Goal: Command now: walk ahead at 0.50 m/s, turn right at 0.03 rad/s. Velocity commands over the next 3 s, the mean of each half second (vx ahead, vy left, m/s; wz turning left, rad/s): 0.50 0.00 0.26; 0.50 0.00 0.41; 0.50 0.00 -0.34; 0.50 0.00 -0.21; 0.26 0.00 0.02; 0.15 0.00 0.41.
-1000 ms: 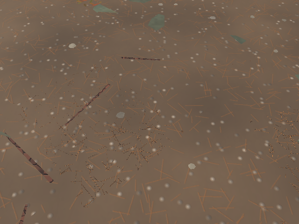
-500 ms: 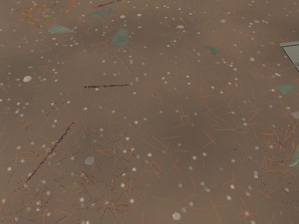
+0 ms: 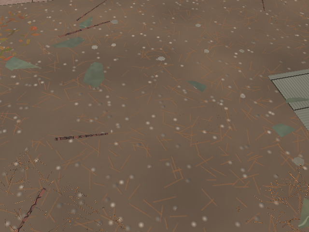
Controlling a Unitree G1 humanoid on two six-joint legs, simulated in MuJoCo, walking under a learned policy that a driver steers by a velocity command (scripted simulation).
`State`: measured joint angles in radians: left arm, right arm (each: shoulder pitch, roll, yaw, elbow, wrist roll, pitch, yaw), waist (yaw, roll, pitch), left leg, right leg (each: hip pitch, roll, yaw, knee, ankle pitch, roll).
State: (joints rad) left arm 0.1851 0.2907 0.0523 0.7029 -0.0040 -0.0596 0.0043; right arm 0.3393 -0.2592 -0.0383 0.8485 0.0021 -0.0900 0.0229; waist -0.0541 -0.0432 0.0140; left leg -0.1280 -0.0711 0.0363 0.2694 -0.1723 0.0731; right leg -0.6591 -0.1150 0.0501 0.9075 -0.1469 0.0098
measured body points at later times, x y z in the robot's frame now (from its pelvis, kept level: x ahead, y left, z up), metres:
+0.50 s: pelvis +0.27 -0.05 +0.00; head +0.29 -0.06 +0.45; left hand +0.30 +0.23 -0.12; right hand +0.44 -0.31 -0.12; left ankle +0.31 +0.12 -0.67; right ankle +0.28 -0.15 -0.75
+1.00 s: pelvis +0.52 +0.08 +0.00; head +0.54 +0.11 +0.45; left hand +0.54 +0.39 -0.12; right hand +0.70 -0.14 -0.11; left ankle +0.49 +0.15 -0.75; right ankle +0.63 -0.06 -0.66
